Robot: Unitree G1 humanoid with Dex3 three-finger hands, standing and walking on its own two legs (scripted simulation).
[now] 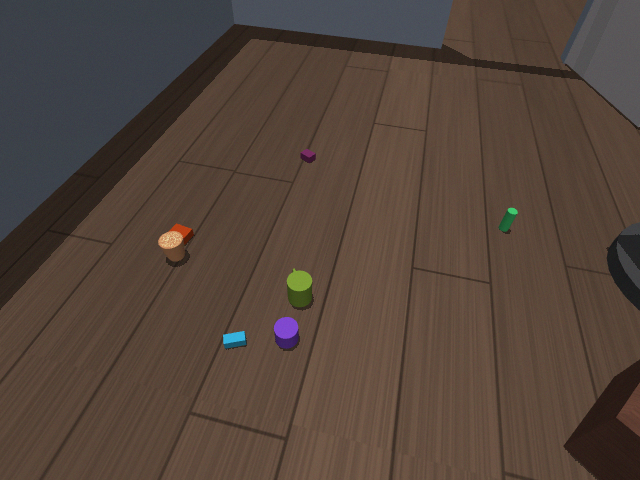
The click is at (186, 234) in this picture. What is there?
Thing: small box
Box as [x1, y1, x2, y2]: [168, 223, 193, 244]
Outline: 176,223 168,231 179,231 183,236 184,244 193,234 192,230 190,228
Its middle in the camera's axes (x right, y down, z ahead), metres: -0.61 -0.01 +1.65
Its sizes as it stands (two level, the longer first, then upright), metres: 0.083 0.065 0.036
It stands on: the floor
